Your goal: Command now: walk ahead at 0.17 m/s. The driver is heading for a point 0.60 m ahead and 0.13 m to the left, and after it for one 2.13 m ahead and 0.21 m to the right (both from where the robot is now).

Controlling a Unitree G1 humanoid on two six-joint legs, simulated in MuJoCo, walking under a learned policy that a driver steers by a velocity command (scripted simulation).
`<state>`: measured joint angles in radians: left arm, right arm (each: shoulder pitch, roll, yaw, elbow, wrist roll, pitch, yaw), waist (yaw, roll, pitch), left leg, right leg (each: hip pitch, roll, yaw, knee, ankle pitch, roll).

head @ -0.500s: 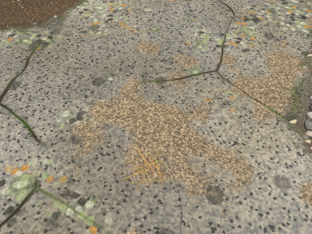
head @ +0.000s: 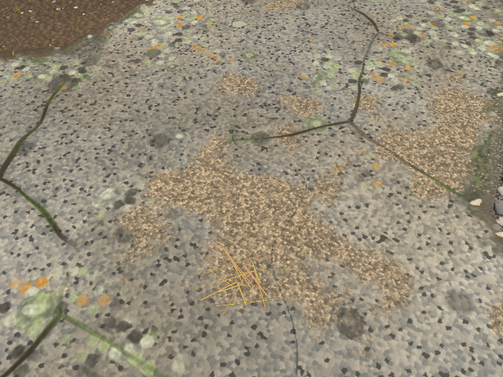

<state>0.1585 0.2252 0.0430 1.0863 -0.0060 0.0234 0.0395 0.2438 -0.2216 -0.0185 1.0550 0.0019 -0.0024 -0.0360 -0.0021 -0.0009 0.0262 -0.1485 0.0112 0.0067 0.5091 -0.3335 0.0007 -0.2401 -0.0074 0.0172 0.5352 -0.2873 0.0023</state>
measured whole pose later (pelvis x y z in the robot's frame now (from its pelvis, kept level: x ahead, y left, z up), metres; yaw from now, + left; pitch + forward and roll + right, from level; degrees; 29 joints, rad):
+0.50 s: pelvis +0.16 -0.02 +0.00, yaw +10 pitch +1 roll -1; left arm 0.44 0.19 0.02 1.11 0.01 -0.09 0.03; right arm 0.08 -0.24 -0.05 0.89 0.03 -0.04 0.04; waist 0.07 0.03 0.02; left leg -0.69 0.08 0.00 0.79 -0.03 0.05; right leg 0.13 0.02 -0.20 0.20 -0.35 -0.01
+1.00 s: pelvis +0.43 +0.09 +0.01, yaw +25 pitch +2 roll +0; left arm 0.03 0.28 0.06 0.79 0.01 -0.12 0.00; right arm 0.31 -0.25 -0.06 0.86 0.01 -0.07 -0.01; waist -0.07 -0.04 0.03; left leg -0.11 -0.13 -0.10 0.33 -0.24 0.10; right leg -0.66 -0.09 0.07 0.59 0.15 0.03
